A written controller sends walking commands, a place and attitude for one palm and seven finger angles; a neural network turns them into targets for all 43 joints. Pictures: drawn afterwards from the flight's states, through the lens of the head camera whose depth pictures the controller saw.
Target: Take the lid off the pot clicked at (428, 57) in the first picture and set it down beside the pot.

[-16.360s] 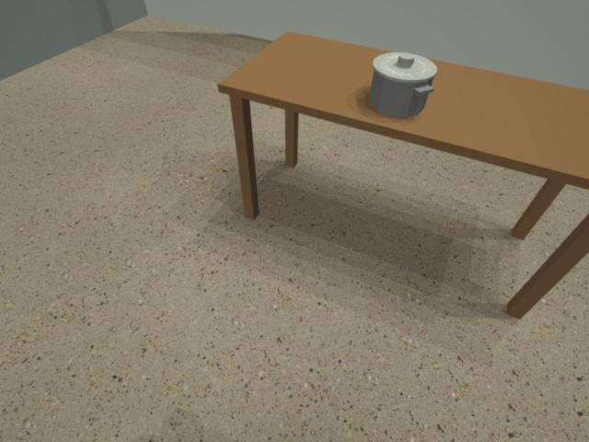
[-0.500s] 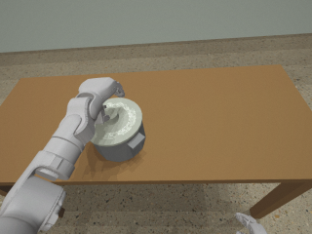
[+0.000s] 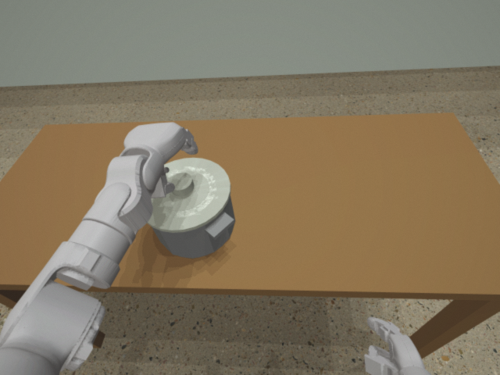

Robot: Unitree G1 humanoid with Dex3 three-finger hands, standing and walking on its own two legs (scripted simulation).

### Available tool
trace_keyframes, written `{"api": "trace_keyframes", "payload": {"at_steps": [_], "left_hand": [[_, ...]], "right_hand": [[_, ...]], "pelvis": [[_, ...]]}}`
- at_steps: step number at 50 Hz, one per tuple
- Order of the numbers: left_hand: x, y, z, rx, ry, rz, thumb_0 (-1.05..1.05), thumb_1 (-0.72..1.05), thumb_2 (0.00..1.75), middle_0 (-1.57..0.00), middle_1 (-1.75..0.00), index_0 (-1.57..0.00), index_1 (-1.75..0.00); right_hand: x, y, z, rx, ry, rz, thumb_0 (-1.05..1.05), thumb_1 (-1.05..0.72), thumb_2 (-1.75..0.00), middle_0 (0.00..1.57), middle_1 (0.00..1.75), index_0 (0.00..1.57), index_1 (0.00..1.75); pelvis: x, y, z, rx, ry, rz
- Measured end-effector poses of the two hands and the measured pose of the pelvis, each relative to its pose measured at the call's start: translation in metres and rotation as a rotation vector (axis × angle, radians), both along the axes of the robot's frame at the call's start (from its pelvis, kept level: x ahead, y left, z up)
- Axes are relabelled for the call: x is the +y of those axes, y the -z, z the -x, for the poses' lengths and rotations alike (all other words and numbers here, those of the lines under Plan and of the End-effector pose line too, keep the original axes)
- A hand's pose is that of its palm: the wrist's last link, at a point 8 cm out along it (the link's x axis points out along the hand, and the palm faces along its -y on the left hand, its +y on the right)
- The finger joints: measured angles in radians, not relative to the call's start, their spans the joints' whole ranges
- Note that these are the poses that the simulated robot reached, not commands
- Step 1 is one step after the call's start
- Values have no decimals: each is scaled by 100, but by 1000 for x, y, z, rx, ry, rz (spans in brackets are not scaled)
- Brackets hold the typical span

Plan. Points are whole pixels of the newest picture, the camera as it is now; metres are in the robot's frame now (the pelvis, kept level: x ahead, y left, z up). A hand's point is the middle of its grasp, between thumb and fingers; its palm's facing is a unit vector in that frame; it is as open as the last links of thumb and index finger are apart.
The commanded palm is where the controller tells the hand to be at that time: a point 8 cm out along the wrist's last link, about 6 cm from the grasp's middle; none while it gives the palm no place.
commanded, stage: move the open hand above the knob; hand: left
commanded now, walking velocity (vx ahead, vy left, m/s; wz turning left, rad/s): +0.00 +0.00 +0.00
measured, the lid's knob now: (181, 184) +0.45 +0.15 +0.04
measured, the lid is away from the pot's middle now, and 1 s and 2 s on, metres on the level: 0.00 0.00 0.00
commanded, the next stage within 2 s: lower the open fingers around the knob in 0.06 s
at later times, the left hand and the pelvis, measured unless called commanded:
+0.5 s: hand (166, 183) +0.41 +0.16 +0.09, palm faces -0.29 -0.04 -0.96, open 10.1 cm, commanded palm +0.40 +0.17 +0.15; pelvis -0.01 +0.01 +0.00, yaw +0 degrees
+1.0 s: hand (168, 190) +0.42 +0.17 +0.07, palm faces -0.29 -0.05 -0.96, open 10.1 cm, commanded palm +0.40 +0.16 +0.13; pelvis +0.00 +0.02 +0.00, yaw -1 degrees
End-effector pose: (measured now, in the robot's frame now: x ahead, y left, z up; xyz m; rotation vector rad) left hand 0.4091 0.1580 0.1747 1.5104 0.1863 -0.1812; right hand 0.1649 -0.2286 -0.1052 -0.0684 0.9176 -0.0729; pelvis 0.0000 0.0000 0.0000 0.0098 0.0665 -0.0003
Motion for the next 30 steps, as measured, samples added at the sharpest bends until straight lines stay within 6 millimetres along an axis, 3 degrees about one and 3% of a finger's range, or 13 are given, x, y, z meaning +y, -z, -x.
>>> {"api": "trace_keyframes", "payload": {"at_steps": [7, 13, 19, 24, 30], "left_hand": [[1, 9, 8, 43, 22, -8, 0, -27, 137, -84, -8, -84, -8], [8, 3, 7, 16, 29, 1, 0, -27, 137, -84, -8, -84, -8], [15, 24, 6, 82, 0, -8, 0, -27, 137, -84, -8, -84, -8], [6, 23, 7, 59, 77, 4, 0, -26, 137, -84, -8, -84, -8], [16, 36, -5, 80, 19, 3, 0, -27, 137, -84, -8, -84, -8]], "right_hand": [[-4, 2, 5, 17, 4, 17, 1, -91, -90, 20, 30, 20, 30], [-6, 2, 14, 32, 17, 35, 1, -91, -90, 20, 30, 20, 30], [-5, 5, 25, 64, 30, 35, 1, -91, -90, 20, 30, 20, 30], [-4, 6, 31, 76, 44, 50, 1, -91, -90, 20, 30, 20, 30], [0, 9, 42, 108, 61, 44, 1, -91, -90, 20, 30, 20, 30]], "pelvis": [[1, 0, 3, -12, -3, 2], [2, 0, 5, -10, -1, 3], [5, 0, 7, -2, 1, 6], [10, 0, 6, 0, 2, 8], [13, 0, 5, 14, 11, 8]]}}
